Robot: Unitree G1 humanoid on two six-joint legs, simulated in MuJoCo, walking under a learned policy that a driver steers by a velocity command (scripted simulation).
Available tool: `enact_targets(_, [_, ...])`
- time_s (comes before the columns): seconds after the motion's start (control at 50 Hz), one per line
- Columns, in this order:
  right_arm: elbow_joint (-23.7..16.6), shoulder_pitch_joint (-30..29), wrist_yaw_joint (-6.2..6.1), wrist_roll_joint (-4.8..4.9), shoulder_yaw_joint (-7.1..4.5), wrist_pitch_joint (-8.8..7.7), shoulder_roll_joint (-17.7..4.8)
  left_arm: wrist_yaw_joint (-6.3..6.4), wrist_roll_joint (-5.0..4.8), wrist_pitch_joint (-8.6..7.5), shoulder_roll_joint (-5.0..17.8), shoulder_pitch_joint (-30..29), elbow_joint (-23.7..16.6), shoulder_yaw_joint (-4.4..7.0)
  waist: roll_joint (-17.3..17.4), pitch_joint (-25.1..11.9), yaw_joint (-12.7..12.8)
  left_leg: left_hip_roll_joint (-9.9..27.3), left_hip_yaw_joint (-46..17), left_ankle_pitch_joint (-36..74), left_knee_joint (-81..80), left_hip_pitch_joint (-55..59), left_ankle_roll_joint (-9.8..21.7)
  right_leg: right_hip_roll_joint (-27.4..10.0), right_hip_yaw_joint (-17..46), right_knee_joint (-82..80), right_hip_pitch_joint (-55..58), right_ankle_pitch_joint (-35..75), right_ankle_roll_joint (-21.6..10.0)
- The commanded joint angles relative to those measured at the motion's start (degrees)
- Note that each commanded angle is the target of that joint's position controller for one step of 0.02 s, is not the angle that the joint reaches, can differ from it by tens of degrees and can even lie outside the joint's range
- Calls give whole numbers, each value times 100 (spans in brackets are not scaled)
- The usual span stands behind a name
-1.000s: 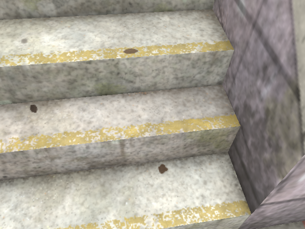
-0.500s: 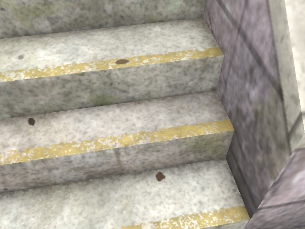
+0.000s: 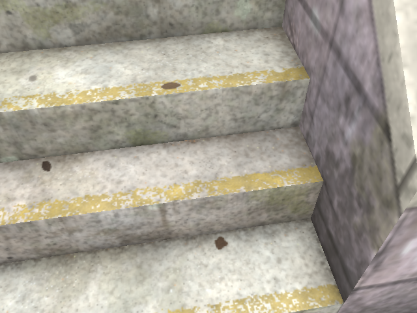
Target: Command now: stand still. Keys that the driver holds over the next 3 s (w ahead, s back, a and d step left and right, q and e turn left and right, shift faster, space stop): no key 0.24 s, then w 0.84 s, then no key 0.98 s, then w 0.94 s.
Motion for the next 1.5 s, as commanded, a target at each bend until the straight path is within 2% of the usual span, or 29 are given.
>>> enact_targets(0.02, [-136, 1, -21, 1, -112, -45, -681, 27, -6, -55, 702, 4, -167, 139, -33, -186, -1, 34, -72, 683, -259, 209, 175, -351, 333, -530, -186, 1010, -57])
enact_targets(0.24, [15, 110, -14, 12, -106, -63, -629, 32, -23, -26, 675, 45, 59, 127, -10, -157, 11, 8, -43, 661, -274, 174, 181, -317, 275, -524, -145, 1036, -32])
enact_targets(0.28, [153, 235, 67, -57, 33, -21, -298, 92, -46, -42, 316, 132, 226, 20, -2, -321, 18, 197, -260, 324, -498, 390, 221, -610, 608, -1000, -74, 143, -45])
enact_targets(0.34, [108, 150, 118, -82, 8, -50, -414, 123, -62, -27, 694, -27, 295, 133, -260, 45, -19, -36, -57, -301, -255, 227, 295, -547, 739, -1225, -212, -883, -170])
enact_targets(0.36, [49, 106, 38, 100, -112, -123, -693, 127, -109, -23, 1049, -50, 239, 255, -322, 221, 18, -331, 278, -762, 4, -105, 272, -249, 454, -973, -285, -1374, -201])
enact_targets(0.52, [34, 602, 225, 135, -77, -595, -391, 131, -170, -237, 713, 74, 34, 325, -303, 436, -101, -241, -53, -692, 360, -614, 759, -677, 947, -395, -317, -670, -594])
enact_targets(0.58, [507, 2415, 285, 194, -397, -657, -1151, 96, -102, -479, 422, -677, -423, 209, 1694, -42, -824, 1274, -2481, 1768, -715, 2183, 1716, 272, -486, 2596, -2972, -848, 135])
enact_targets(0.6, [526, 2486, 297, 63, -374, -716, -1071, 51, -212, -520, 425, -746, -456, 215, 1290, 37, -744, 1949, -3095, 2340, -837, 2410, 2095, -47, -45, 3882, -3736, -2041, 92])
enact_targets(0.68, [27, 1135, 179, 107, -238, -607, -536, -61, -159, -528, 429, -866, -697, 221, 363, 225, -82, 1423, -1451, 2381, -1249, 1408, 1380, -850, 29, 3274, -3481, -703, -15])
enact_targets(0.72, [-200, 695, 67, 111, -289, -469, -763, -61, -60, -518, 0, -1025, -811, 55, 489, 169, 15, 725, -514, 2556, -1398, 208, 1132, -496, -496, 1876, -1884, -191, 168])
enact_targets(0.78, [-309, 859, 38, 137, -469, -494, -1261, 24, -180, -399, 295, -473, -689, 138, 1032, -395, 248, 810, -537, 3663, -930, 266, 1201, -56, -609, 1212, -624, 296, 186])
enact_targets(0.84, [-457, 706, 186, 278, -337, -488, -673, 85, -121, -241, 652, 1422, 11, 423, 517, -971, 1097, 388, -121, 4244, 1435, -208, 892, 109, -656, 186, 1229, 1220, -331])
enact_targets(0.86, [-588, 382, 299, 135, -229, -537, -367, 145, -56, -179, 799, 2055, 201, 487, -153, -958, 1421, 32, -35, 2515, 3288, -1753, 709, -450, 164, -133, 2407, 1608, -617])
enact_targets(0.88, [-683, 793, 391, -86, 17, -628, 529, 144, 93, -153, 1287, 1946, 166, 456, -1992, -1199, 796, -691, -223, -2142, 5714, -2943, 571, -2110, 2502, -296, 2565, 3598, -1275])
enact_targets(0.9, [-391, 1643, 433, 209, -87, -641, 126, 99, 97, -204, 1251, 2104, 279, 522, -1447, -1511, 629, -643, -928, -2135, 6838, -3429, 588, -2717, 3838, -1279, 2291, 539, -2185])
enact_targets(0.94, [-864, 526, 397, 299, -144, -526, -279, -1, -126, -178, 458, 1045, 201, 321, -532, 158, 333, -51, -274, -1378, 7496, -4665, 616, -2233, 2903, -1735, 903, -2047, -1710])
enact_targets(1.0, [-993, 677, 293, 122, 22, -241, 221, -70, 49, -132, -25, 662, 337, 68, -327, 428, -165, 193, -184, -589, 8247, -4565, 487, -1632, 1584, -1651, -863, -1270, -1232])
enact_targets(1.04, [-1067, 702, 220, 223, 156, -165, 666, -49, 115, -137, -11, 1357, 688, 44, -720, 264, -8, -114, 190, -695, 10302, -5139, 380, -1724, 1336, -1671, -1059, -914, -1436])
enact_targets(1.1, [-1810, 4, 135, 252, 343, -204, 770, 35, -13, -168, -125, 1802, 994, -17, -433, 601, 32, -54, -626, -787, 10924, -6949, 481, -1903, 1344, -1572, -363, -943, -1214])
enact_targets(1.12, [-2414, -1191, 42, -242, 291, -80, 805, -2, 34, -356, 254, 1591, 1001, 84, -305, 844, 82, -136, -28, -1379, 11143, -7222, 661, -1787, 1083, -1606, -485, -1240, -1220])
enact_targets(1.14, [-2674, -1488, -7, -306, 293, -22, 732, 6, -14, -451, 237, 1576, 1005, 68, -105, 831, 93, -8, 104, -1387, 10619, -7143, 665, -1692, 959, -1746, -551, -1424, -1128])
enact_targets(1.28, [-3404, -1347, 7, -99, 578, 253, 1223, 490, -193, -150, 348, 2159, 1048, 224, -682, -273, 330, 245, 790, -2529, 6229, -4291, 947, -1375, -221, -2581, 737, 2934, -1007])
enact_targets(1.32, [-2742, 18, 74, 149, 417, 119, 1109, 336, -111, -143, 581, 1946, 679, 261, -1080, -1491, -191, -630, 1325, -2252, 5507, -1746, 1020, -1502, -558, -1099, 776, 8842, -891])
enact_targets(1.34, [-2589, 518, 71, 104, 283, 58, 796, 220, -175, -159, 795, 1942, 640, 347, -1093, -2023, -579, -753, 873, -1967, 4457, -1164, 1129, -1517, -658, 136, 1169, 9513, -688])
enact_targets(1.36, [-2303, 1261, 0, 45, 85, -17, 226, 46, -350, -226, 704, 1833, 328, 365, 60, -2263, -961, 389, -1359, -612, 3763, 18, 1699, -986, -562, 1768, -376, 8290, -229])
enact_targets(1.38, [-2020, 1804, -153, -136, -61, 131, -293, -119, -266, -241, 530, 1106, 46, 364, 1553, -2551, -1247, 1364, -3821, -283, 1412, 203, 2153, 32, -326, 3818, -1095, 1856, -53])
enact_targets(1.4, [-2059, 1022, -250, -229, -116, 192, -417, -184, -46, -150, -131, 882, -69, 311, 1611, -2166, -800, 1542, -4880, -480, 178, -853, 2260, 359, 1011, 6174, -1531, 245, -23])
enact_targets(1.46, [-1584, 40, -156, -135, 64, 38, 517, 184, 258, 211, -580, 730, -694, 246, 202, 203, 258, 1226, -2645, -811, 1500, -2725, 1482, -52, 820, 7096, -2855, 438, -85])
enact_targets(1.5, [-1260, 355, -44, -157, 64, -103, 705, 291, 265, 335, -618, 948, -586, 263, 114, 134, 346, 919, -1705, 20, 1890, -2432, 1296, 222, 644, 7481, -3233, 716, -142])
